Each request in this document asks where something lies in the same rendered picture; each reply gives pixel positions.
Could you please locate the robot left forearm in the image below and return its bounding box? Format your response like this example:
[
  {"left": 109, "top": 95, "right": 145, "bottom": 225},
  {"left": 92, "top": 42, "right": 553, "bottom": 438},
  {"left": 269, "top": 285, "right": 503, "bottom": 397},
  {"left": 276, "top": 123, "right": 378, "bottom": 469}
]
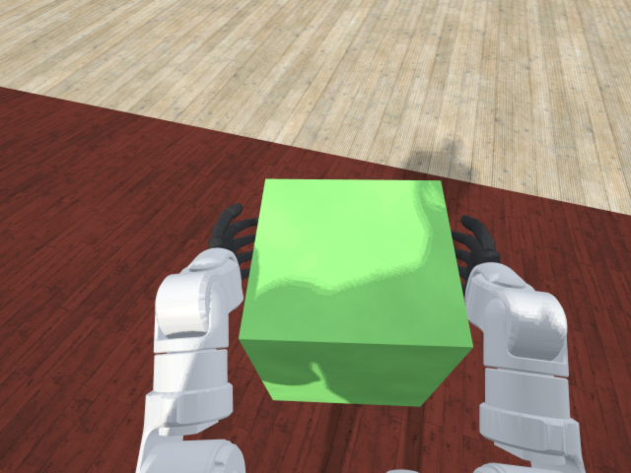
[{"left": 136, "top": 248, "right": 244, "bottom": 473}]

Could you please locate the robot left hand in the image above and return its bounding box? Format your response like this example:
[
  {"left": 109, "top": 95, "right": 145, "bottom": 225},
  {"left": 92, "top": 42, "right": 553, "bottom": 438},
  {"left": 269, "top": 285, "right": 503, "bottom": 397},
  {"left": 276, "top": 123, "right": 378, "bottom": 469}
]
[{"left": 208, "top": 203, "right": 259, "bottom": 280}]

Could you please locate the robot right forearm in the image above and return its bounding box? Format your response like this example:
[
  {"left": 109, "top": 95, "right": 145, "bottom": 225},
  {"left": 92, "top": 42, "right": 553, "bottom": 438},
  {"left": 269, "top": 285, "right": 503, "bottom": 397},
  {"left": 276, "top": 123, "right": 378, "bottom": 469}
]
[{"left": 464, "top": 262, "right": 586, "bottom": 473}]

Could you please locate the robot right hand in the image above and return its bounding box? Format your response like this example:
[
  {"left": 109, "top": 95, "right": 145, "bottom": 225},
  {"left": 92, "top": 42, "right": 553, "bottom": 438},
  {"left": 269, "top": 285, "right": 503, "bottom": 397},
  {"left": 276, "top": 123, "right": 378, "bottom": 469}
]
[{"left": 451, "top": 215, "right": 501, "bottom": 297}]

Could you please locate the robot left upper arm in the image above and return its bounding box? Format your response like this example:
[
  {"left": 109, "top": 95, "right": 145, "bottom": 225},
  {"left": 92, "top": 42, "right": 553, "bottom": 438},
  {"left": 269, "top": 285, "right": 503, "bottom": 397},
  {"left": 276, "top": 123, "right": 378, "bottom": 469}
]
[{"left": 139, "top": 439, "right": 245, "bottom": 473}]

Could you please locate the carton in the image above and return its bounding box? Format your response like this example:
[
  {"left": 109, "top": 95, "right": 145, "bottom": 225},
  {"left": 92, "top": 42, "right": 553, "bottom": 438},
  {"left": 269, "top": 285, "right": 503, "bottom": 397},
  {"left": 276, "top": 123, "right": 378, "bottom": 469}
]
[{"left": 239, "top": 179, "right": 473, "bottom": 407}]

